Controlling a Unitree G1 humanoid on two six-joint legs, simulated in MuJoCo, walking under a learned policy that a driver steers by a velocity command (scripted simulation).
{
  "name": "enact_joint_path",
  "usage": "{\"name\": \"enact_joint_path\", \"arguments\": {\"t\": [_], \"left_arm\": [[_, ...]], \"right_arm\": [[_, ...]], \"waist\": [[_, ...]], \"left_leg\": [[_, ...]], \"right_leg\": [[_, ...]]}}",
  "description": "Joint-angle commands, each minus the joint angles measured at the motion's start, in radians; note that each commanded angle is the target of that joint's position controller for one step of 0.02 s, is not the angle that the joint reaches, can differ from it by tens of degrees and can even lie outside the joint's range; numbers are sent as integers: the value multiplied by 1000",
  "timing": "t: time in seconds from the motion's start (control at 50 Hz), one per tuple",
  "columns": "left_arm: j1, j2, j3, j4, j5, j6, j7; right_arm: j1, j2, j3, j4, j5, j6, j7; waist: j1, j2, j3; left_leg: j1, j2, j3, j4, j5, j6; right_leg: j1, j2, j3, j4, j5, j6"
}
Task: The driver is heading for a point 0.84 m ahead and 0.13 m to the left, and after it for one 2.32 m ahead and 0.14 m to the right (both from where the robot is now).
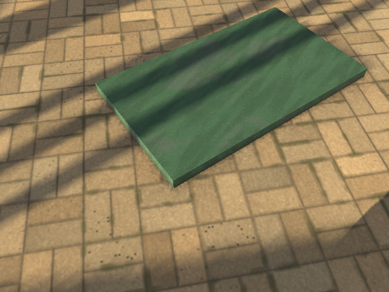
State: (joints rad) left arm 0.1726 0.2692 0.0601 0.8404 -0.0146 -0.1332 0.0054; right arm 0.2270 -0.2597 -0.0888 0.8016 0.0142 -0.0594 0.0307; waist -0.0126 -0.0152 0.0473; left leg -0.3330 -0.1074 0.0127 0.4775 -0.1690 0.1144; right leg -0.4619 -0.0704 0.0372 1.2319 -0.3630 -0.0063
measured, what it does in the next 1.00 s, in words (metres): walks ahead, turning left: right foot, then left foot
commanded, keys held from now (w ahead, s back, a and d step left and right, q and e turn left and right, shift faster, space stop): w+q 0.64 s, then w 0.28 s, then w+e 0.08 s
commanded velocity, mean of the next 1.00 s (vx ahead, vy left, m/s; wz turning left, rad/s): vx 0.50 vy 0.00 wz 0.48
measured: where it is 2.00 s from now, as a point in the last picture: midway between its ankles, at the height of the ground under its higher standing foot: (129, 218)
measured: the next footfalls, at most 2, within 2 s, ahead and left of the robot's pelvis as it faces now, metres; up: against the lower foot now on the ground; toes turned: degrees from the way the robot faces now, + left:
right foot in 0.34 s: +0.39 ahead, -0.12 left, +0.00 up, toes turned +16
left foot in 0.86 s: +0.53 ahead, +0.24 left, +0.00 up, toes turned +30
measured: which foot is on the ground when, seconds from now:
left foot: down 0.00-0.34, up 0.36-0.84, down 0.86-1.00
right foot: up 0.00-0.32, down 0.34-0.88, up 0.90-1.00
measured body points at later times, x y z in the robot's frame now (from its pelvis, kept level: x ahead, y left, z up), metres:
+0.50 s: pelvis +0.28 -0.03 +0.00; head +0.31 -0.03 +0.45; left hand +0.34 +0.26 -0.10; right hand +0.45 -0.28 -0.11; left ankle +0.17 +0.07 -0.64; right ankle +0.35 -0.13 -0.73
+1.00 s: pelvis +0.50 +0.13 +0.00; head +0.52 +0.16 +0.45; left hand +0.42 +0.41 -0.13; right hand +0.76 -0.03 -0.09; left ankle +0.50 +0.22 -0.73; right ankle +0.50 -0.06 -0.64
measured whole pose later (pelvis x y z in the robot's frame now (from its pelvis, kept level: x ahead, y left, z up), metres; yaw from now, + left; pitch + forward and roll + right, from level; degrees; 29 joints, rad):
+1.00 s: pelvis +0.50 +0.13 +0.00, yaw +28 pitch +2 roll -1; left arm 0.27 0.31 0.05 0.86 -0.03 -0.09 -0.01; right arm 0.19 -0.26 -0.05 0.68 0.00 -0.06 0.03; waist 0.02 -0.03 0.03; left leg -0.35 -0.03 0.04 0.50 -0.18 0.06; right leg -0.45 -0.10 0.00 1.18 -0.38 -0.01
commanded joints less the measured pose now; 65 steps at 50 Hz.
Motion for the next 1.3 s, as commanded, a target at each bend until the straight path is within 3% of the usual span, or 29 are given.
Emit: {"name": "enact_joint_path", "arguments": {"t": [0.02, 0.08, 0.14, 0.22, 0.28, 0.32, 0.34, 0.36, 0.38, 0.4, 0.42, 0.44, 0.46, 0.54, 0.68, 0.78, 0.82, 0.84, 0.86, 0.88, 0.9, 0.92, 0.94, 0.96, 0.98, 1.04, 1.12, 1.22, 1.3], "left_arm": [[32, 98, 31, -73, 24, 8, 4], [-71, 73, 23, -117, 33, 22, 12], [-184, 48, 11, -152, 26, 18, 4], [-277, 65, 11, -197, 10, 6, -14], [-270, 100, 23, -210, 7, -12, -27], [-152, 127, 39, -184, 9, -23, -24], [-27, 163, 54, -164, 23, -28, -18], [150, 227, 69, -150, 31, -22, -9], [200, 269, 80, -111, 35, -10, -19], [156, 156, 56, -140, 15, -3, -19], [113, 100, 41, -150, 11, 6, -13], [65, 94, 33, -154, 19, 14, -12], [39, 82, 28, -145, 23, 18, -13], [37, 97, 34, -114, 19, 4, -15], [87, 156, 48, -65, 13, 20, -6], [156, 202, 56, -16, -16, 43, -12], [146, 226, 59, -4, -24, 55, -8], [136, 225, 55, 1, -26, 62, -4], [150, 193, 40, -2, -15, 61, 2], [198, 103, 4, -49, 22, 47, -4], [224, 79, -11, -39, 11, 20, -15], [138, 165, 16, -55, -29, 8, -24], [74, 155, 11, -74, -41, 6, -24], [58, 144, 11, -68, -25, 13, -18], [75, 146, 18, -58, -11, 28, -16], [139, 100, 14, -31, -14, 72, -13], [68, 85, 18, -52, -9, 81, -7], [-49, 38, 0, -102, 14, 78, -32], [-151, 44, 4, -187, 12, 80, -69]], "right_arm": [[-14, -107, -18, -84, 1, -23, -14], [43, -155, -30, -79, 3, -24, -35], [91, -152, -29, -74, 10, -13, -44], [146, -150, -28, -62, 14, -4, -46], [151, -151, -29, -65, 13, 6, -54], [113, -142, -26, -82, 11, 11, -56], [87, -106, -12, -101, 5, 8, -51], [92, -54, 8, -128, -17, 3, -49], [257, -25, 20, -148, 23, -6, -46], [237, -138, 2, -110, 36, -3, -50], [122, -180, -10, -126, 24, 4, -47], [72, -164, -10, -137, 12, 9, -48], [42, -147, -12, -151, 2, 10, -44], [38, -77, -2, -178, 15, 28, -32], [-131, -45, 18, -225, 6, 15, -6], [-239, -57, 21, -276, 9, 7, 15], [-185, -92, 5, -272, 0, 6, 17], [-58, -124, -16, -236, -4, 6, 14], [102, -185, -46, -187, -4, 9, 2], [231, -305, -72, -171, -16, 14, -15], [240, -297, -59, -171, -4, 10, -14], [204, -228, -35, -170, -10, 2, -5], [143, -187, -23, -168, -9, -3, -5], [74, -148, -9, -166, -9, -8, -3], [24, -111, 1, -168, -13, -15, -1], [-13, -112, -2, -144, -24, -45, -3], [29, -114, -5, -94, -37, -55, -23], [2, -132, 0, -69, -32, -28, -53], [106, -174, -9, -42, -4, 32, -85]], "waist": [[42, 10, -100], [17, 34, -64], [-30, 81, -53], [-69, 112, -50], [-53, 131, -57], [17, 159, -95], [79, 136, -191], [137, 1, -344], [48, -377, -427], [72, -218, -322], [97, -107, -195], [74, -30, -122], [54, -27, -70], [21, -75, -43], [72, -41, -20], [85, -57, 26], [28, -86, -17], [-50, -80, -93], [-118, -56, -190], [-120, 159, -338], [-93, 250, -487], [-112, 148, -383], [-90, 128, -251], [-49, 71, -169], [-11, 89, -130], [41, 104, -93], [21, 72, -38], [-12, 73, 11], [-66, 44, -72]], "left_leg": [[156, 272, -353, -251, 269, 203], [99, 232, -286, -262, 320, 184], [86, 183, -254, -237, 235, 130], [145, 209, -330, -182, 149, 105], [232, 243, -422, -98, 140, 92], [229, 216, -437, -5, 236, 64], [161, 165, -391, 157, 265, 32], [0, 83, -282, 455, 36, -13], [-359, -9, -211, 728, -446, -64], [-468, 83, -233, 847, -391, -76], [-484, 115, -198, 862, -288, -83], [-441, 150, -169, 838, -218, -89], [-419, 177, -166, 790, -176, -90], [-377, 224, -124, 690, -116, -99], [-358, 213, -64, 332, 168, -103], [-307, 171, -5, 154, 63, -58], [-182, 121, 39, 99, -15, -19], [10, 80, 70, 35, 39, 8], [282, 80, 37, 46, 94, 34], [682, 350, -372, 65, 112, 159], [767, 506, -772, -113, 33, 272], [684, 476, -658, -136, 10, 224], [535, 438, -490, -142, 56, 183], [385, 395, -378, -169, 113, 152], [279, 362, -299, -206, 146, 131], [149, 343, -179, -306, 189, 130], [193, 336, -47, -336, 271, 104], [221, 317, 118, -284, 552, 43], [468, 323, 131, -93, 926, -16]], "right_leg": [[-150, -58, 35, -115, 64, 25], [-170, -30, 9, -312, 210, 62], [-126, 22, 2, -549, 395, 59], [-86, 63, 15, -696, 441, 44], [-52, 77, 33, -760, 341, 15], [111, 89, 10, -816, 312, -24], [327, 18, 58, -799, 329, -71], [611, -167, 249, -781, 304, -133], [869, -367, 728, -882, 91, -292], [797, -355, 723, -916, -106, -258], [661, -307, 542, -929, -76, -209], [523, -264, 422, -954, 48, -186], [431, -228, 341, -979, 138, -182], [327, -187, 131, -1063, 314, -191], [380, -167, -87, -1077, 439, -165], [482, -223, -105, -1047, 478, -154], [517, -226, -133, -930, 757, -134], [489, -197, -177, -775, 898, -110], [352, -153, -210, -564, 851, -73], [-37, -50, -224, -163, 366, -7], [-221, 68, -45, 73, -225, 10], [-318, 12, 35, 137, -184, -4], [-339, -28, 15, 102, -108, -18], [-300, -67, 10, 30, -31, -16], [-238, -94, 22, -25, 25, -12], [-160, -91, 37, -57, 134, 11], [-273, -58, 91, -186, 305, 32], [-213, -16, -21, -445, 436, 26], [-203, 79, -144, -569, 268, -7]]}}
Keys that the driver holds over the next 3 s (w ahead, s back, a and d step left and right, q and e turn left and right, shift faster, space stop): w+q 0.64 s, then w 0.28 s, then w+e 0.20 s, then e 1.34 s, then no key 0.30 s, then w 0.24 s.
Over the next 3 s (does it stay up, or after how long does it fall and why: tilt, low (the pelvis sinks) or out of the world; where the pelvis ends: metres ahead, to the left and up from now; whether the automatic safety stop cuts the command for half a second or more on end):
stays up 0.71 0.23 0.00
